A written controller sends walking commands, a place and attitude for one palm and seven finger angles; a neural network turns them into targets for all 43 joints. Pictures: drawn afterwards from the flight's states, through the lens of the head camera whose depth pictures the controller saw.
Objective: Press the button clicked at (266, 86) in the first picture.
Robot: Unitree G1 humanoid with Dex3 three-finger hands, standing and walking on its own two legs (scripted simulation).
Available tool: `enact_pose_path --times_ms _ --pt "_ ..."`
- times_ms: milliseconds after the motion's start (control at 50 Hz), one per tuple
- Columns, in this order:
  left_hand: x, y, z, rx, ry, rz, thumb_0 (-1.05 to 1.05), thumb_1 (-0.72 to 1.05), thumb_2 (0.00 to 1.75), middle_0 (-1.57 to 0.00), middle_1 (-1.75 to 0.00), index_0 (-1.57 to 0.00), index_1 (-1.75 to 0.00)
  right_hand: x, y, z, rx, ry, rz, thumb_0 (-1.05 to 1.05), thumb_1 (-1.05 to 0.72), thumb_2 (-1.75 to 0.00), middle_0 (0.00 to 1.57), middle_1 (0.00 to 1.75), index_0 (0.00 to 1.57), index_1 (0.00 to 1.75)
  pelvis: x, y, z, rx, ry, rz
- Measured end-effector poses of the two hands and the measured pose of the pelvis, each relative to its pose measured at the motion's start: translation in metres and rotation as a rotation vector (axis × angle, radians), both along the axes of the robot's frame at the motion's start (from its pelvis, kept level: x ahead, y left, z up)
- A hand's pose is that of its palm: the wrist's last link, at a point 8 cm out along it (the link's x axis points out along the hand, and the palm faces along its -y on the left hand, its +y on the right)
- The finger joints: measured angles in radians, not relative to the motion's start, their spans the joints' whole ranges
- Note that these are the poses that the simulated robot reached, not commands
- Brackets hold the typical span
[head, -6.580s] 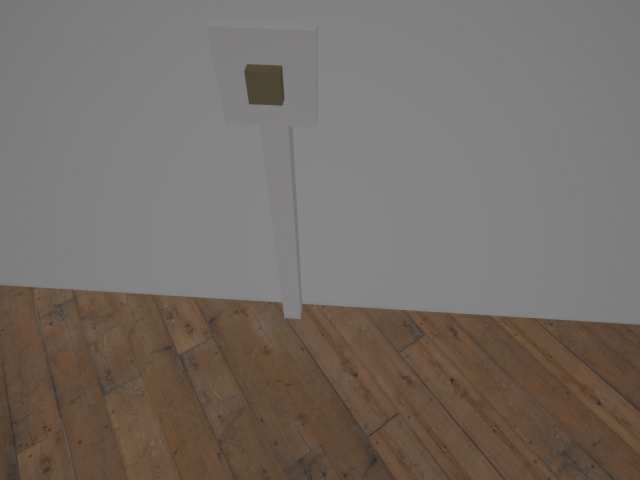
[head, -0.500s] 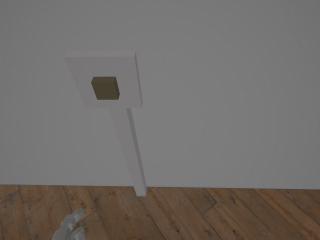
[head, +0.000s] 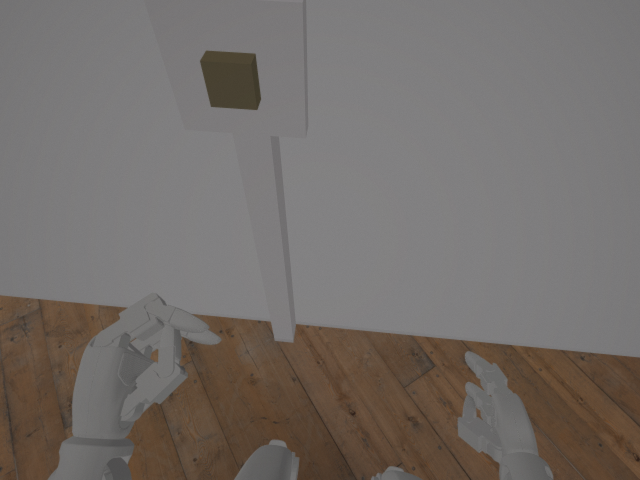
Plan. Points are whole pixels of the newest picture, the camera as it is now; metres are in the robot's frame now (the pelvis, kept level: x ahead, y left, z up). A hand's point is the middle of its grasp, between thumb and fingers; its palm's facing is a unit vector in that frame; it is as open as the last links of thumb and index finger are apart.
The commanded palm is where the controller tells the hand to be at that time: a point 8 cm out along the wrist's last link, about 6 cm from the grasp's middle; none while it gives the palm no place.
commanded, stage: raise the hand and make a fist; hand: left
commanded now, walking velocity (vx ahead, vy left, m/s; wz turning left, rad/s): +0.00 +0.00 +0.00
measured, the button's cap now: (233, 79) +0.54 +0.17 +0.21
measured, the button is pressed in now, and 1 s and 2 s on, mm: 0 0 0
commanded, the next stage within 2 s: aim a knuckle at the button in 1.36 s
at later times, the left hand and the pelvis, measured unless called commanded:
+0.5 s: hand (161, 321) +0.24 +0.19 +0.13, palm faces -0.03 -1.00 -0.06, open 3.1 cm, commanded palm +0.21 +0.25 +0.15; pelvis +0.03 +0.02 +0.04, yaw -2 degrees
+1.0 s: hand (94, 240) +0.27 +0.23 +0.21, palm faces +0.06 -1.00 -0.07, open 3.1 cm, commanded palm +0.23 +0.27 +0.20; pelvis +0.03 +0.01 +0.06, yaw -1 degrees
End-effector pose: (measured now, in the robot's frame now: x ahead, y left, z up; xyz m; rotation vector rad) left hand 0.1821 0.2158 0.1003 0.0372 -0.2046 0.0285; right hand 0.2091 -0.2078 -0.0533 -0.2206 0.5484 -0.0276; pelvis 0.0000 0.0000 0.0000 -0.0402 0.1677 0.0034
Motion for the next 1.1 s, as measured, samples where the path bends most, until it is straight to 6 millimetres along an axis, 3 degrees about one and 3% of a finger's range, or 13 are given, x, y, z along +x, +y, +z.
enact_pose_path --times_ms 60,120,180,260,340,440,500,620,700,820,920,1000,1100 --pt "0.024 -0.018 -0.004 0.014 0.108 -0.163 0.01 0.90 0.90 -0.92 -1.09 -0.92 -1.09 -0.024 0.004 -0.006 0.046 0.060 -0.057 0.02 -0.91 -0.90 0.21 0.30 0.20 0.30 0.000 0.001 0.007 0.008 -0.009 -0.014" --pt "0.033 -0.019 -0.015 -0.008 0.293 -0.188 0.01 0.90 0.90 -1.00 -1.18 -1.01 -1.18 -0.047 0.000 -0.003 0.066 0.109 -0.138 0.02 -0.90 -0.90 0.21 0.30 0.20 0.30 0.006 0.003 0.017 0.023 -0.029 -0.033" --pt "0.031 -0.001 -0.012 -0.039 0.352 -0.063 0.02 0.90 0.90 -1.09 -1.27 -1.09 -1.27 -0.062 -0.009 0.002 0.050 0.137 -0.198 0.02 -0.90 -0.90 0.21 0.30 0.20 0.30 0.012 0.005 0.026 0.027 -0.046 -0.049" --pt "0.024 0.029 0.013 0.004 0.238 0.103 0.02 0.90 0.90 -1.18 -1.37 -1.18 -1.38 -0.069 -0.022 0.007 0.001 0.159 -0.201 0.02 -0.90 -0.90 0.21 0.30 0.20 0.30 0.018 0.007 0.031 0.024 -0.051 -0.045" --pt "0.024 0.033 0.032 0.035 0.134 0.073 0.02 0.90 0.90 -1.24 -1.44 -1.24 -1.44 -0.063 -0.030 0.009 -0.037 0.150 -0.162 0.02 -0.91 -0.90 0.21 0.30 0.20 0.30 0.020 0.011 0.031 0.015 -0.053 -0.028" --pt "0.034 0.020 0.025 0.015 0.205 -0.069 0.01 0.90 0.90 -1.28 -1.48 -1.28 -1.48 -0.043 -0.028 0.022 -0.039 0.078 -0.166 0.02 -0.91 -0.90 0.20 0.30 0.20 0.30 0.024 0.016 0.036 0.015 -0.061 -0.029" --pt "0.040 0.025 0.030 0.022 0.224 -0.055 0.02 0.90 0.90 -1.29 -1.49 -1.29 -1.49 -0.029 -0.021 0.033 -0.023 0.022 -0.165 0.02 -0.91 -0.90 0.20 0.30 0.20 0.30 0.028 0.017 0.041 0.019 -0.074 -0.033" --pt "0.049 0.047 0.066 0.022 0.104 0.053 0.02 0.90 0.90 -1.30 -1.50 -1.30 -1.50 -0.003 -0.001 0.049 0.012 -0.048 -0.096 0.02 -0.91 -0.90 0.20 0.30 0.20 0.30 0.035 0.017 0.047 0.018 -0.105 -0.025" --pt "0.053 0.046 0.075 0.023 0.114 0.019 0.02 0.90 0.90 -1.30 -1.50 -1.30 -1.50 0.007 0.009 0.052 0.029 -0.057 -0.053 0.02 -0.91 -0.90 0.21 0.30 0.20 0.30 0.037 0.018 0.051 0.017 -0.122 -0.017" --pt "0.057 0.049 0.077 0.027 0.187 -0.012 0.02 0.90 0.90 -1.30 -1.50 -1.30 -1.50 0.007 0.012 0.055 0.031 -0.048 -0.044 0.02 -0.90 -0.90 0.21 0.30 0.20 0.30 0.038 0.017 0.057 0.022 -0.144 -0.018" --pt "0.060 0.064 0.098 0.027 0.113 0.047 0.02 0.90 0.90 -1.30 -1.50 -1.30 -1.50 0.001 0.007 0.056 0.017 -0.032 -0.042 0.02 -0.90 -0.90 0.21 0.30 0.20 0.30 0.035 0.014 0.060 0.023 -0.165 -0.014" --pt "0.065 0.064 0.112 0.029 0.084 0.034 0.02 0.90 0.90 -1.30 -1.50 -1.30 -1.50 -0.005 0.001 0.056 0.010 -0.027 -0.050 0.02 -0.90 -0.90 0.21 0.30 0.20 0.30 0.032 0.013 0.062 0.024 -0.179 -0.012" --pt "0.067 0.055 0.102 0.008 0.168 -0.022 0.01 0.90 0.90 -1.30 -1.50 -1.30 -1.50 -0.011 -0.007 0.058 0.014 -0.036 -0.082 0.02 -0.90 -0.90 0.21 0.30 0.20 0.30 0.029 0.011 0.064 0.027 -0.184 -0.020"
